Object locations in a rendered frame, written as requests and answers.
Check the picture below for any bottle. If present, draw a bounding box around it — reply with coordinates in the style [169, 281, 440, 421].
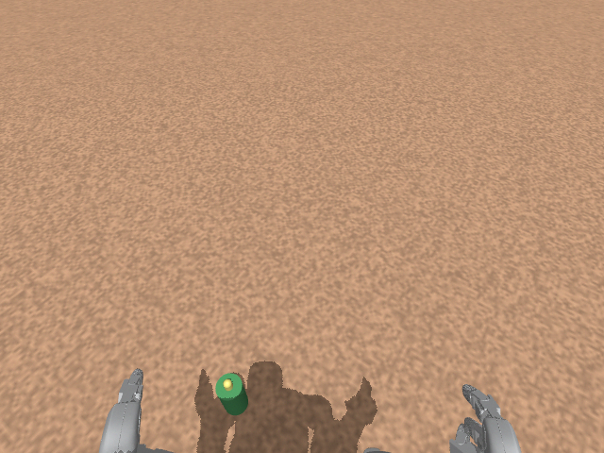
[215, 373, 248, 415]

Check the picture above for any left robot hand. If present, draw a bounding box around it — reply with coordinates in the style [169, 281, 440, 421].
[99, 369, 174, 453]

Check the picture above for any right robot hand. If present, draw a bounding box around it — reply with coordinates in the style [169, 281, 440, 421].
[449, 384, 522, 453]

